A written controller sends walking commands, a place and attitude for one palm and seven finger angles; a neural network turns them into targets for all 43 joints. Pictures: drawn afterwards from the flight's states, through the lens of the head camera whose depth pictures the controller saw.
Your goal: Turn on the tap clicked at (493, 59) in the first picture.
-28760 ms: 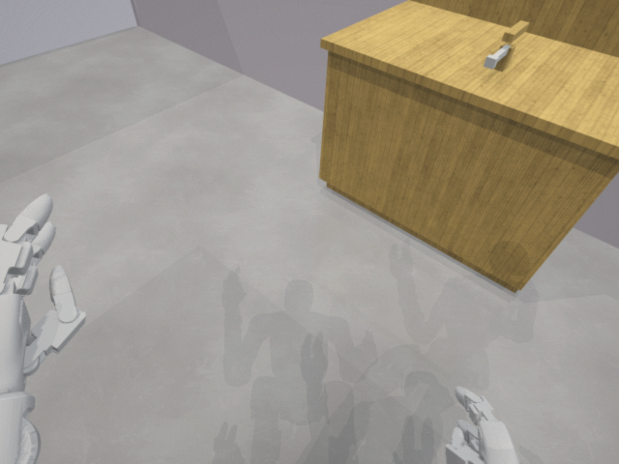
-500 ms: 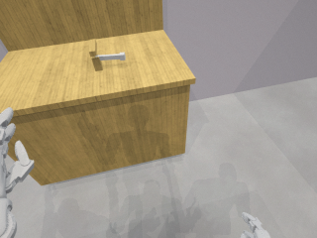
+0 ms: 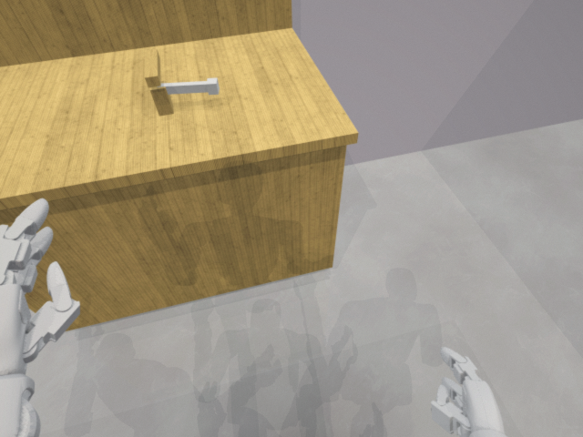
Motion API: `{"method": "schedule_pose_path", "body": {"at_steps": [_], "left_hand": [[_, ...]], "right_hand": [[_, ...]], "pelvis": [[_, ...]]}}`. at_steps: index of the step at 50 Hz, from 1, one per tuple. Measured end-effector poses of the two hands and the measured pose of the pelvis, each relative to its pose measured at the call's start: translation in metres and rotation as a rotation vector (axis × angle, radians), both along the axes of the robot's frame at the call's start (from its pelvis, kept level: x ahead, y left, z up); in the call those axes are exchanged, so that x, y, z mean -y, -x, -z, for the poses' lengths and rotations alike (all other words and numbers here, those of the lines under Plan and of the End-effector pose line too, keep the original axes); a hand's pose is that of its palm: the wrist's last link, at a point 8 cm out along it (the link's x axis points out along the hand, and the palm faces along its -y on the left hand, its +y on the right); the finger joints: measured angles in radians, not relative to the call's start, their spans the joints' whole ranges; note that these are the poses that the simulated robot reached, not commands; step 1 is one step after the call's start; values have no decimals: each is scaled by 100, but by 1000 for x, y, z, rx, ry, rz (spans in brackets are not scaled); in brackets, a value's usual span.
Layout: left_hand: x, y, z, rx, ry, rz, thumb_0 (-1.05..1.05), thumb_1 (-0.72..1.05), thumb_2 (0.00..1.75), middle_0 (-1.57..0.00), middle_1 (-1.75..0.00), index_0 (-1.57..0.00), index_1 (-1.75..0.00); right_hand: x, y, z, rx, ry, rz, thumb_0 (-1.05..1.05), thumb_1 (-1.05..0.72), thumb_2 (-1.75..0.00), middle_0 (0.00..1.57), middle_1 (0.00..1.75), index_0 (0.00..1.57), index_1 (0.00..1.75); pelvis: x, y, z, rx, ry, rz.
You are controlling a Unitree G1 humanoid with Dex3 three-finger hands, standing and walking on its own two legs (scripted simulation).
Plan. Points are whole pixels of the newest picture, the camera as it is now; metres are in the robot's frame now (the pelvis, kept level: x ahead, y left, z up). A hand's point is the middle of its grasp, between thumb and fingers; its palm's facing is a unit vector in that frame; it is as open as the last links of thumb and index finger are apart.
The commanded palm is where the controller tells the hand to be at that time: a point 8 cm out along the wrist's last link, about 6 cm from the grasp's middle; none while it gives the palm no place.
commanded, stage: stop stepping back and stand still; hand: left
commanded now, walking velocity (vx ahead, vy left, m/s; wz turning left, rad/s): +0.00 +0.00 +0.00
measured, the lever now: (212, 86) +0.85 +0.24 +0.03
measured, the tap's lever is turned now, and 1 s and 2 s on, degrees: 79 79 79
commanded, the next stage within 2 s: stand and check the lever's angle in 0.16 s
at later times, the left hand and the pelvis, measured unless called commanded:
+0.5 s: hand (39, 316) +0.20 +0.26 +0.15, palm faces +0.39 -0.84 -0.38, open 7.4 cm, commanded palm +0.14 +0.30 +0.18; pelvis -0.02 +0.02 +0.00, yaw +0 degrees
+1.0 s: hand (17, 323) +0.19 +0.28 +0.16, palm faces +0.41 -0.83 -0.38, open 7.4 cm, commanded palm +0.14 +0.31 +0.18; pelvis -0.02 +0.03 +0.00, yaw +0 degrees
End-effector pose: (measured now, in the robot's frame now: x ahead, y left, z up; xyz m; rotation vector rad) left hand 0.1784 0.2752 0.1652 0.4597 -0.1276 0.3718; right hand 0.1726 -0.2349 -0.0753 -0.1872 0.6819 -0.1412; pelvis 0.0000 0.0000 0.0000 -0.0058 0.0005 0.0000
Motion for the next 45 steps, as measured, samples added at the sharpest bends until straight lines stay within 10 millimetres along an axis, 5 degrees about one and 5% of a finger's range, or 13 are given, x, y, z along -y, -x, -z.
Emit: {"method": "schedule_pose_path", "body": {"at_steps": [10,27,45], "left_hand": [[-14,6,-14,50,-28,-4,1,89,90,-22,-30,-21,-31],[-30,16,-5,38,9,3,1,89,90,-22,-30,-21,-31],[-40,24,-5,47,9,-9,1,89,90,-21,-30,-21,-31]], "right_hand": [[-20,8,-1,-12,-11,-18,1,-90,-89,20,30,20,30],[-26,34,-3,-38,32,-2,1,-90,-89,20,30,20,30],[-43,33,-3,-22,22,-24,1,-90,-89,20,30,20,30]], "pelvis": [[-9,5,-2,-3,5,3],[-26,18,-4,-3,11,8],[-35,24,-4,-3,11,6]]}}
